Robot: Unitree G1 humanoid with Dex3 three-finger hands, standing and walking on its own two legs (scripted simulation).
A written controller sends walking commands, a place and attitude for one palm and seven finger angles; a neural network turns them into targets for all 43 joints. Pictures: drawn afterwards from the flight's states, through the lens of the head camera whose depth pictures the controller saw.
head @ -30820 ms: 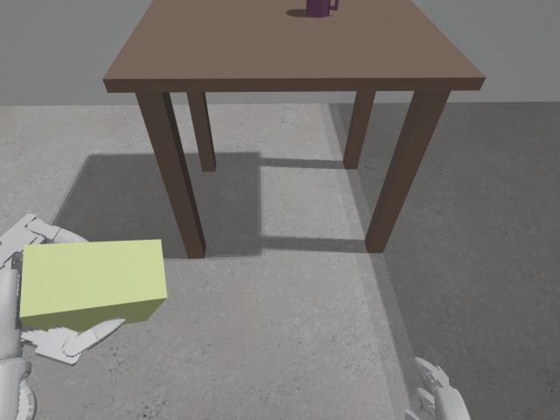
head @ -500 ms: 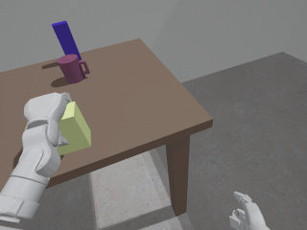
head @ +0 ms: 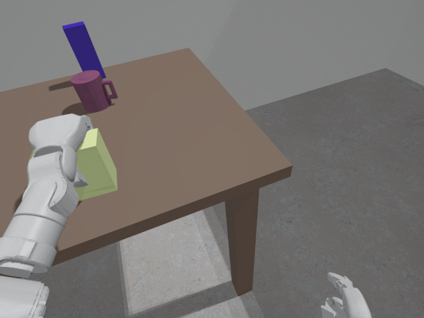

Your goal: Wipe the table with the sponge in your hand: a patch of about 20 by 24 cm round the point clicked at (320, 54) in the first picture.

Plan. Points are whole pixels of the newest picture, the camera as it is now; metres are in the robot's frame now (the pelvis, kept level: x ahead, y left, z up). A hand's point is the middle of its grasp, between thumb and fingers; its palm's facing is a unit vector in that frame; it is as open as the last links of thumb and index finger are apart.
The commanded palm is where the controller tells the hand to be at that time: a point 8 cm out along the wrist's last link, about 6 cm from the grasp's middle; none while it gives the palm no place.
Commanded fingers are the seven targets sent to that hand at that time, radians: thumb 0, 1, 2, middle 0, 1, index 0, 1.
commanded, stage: wipe forward along the middle lane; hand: left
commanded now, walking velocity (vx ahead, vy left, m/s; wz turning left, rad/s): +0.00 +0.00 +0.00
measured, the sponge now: (82, 174) +0.34 +0.31 +0.11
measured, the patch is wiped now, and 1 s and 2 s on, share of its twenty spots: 0.90 0.90 0.90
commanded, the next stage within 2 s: slide back across to the first lane in 0.70 s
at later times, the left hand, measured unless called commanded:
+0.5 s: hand (72, 137) +0.40 +0.34 +0.16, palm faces -0.09 +0.03 -1.00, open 10.5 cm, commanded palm +0.38 +0.36 +0.19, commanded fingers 0.00 0.10 1.30 -1.20 -1.60 -1.20 -1.60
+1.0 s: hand (68, 131) +0.42 +0.37 +0.16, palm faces -0.04 +0.01 -1.00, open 10.5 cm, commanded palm +0.39 +0.38 +0.20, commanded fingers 0.00 0.10 1.30 -1.20 -1.60 -1.20 -1.60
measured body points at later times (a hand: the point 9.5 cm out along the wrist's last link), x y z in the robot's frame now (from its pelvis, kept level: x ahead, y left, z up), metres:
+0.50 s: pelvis +0.01 +0.00 +0.00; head +0.02 -0.04 +0.45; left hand +0.40 +0.34 +0.21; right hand +0.12 -0.28 -0.14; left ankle +0.00 +0.12 -0.74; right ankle +0.00 -0.07 -0.74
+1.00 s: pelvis +0.02 +0.02 +0.00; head +0.04 -0.01 +0.45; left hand +0.41 +0.36 +0.21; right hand +0.14 -0.25 -0.13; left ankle +0.00 +0.13 -0.74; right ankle +0.00 -0.07 -0.74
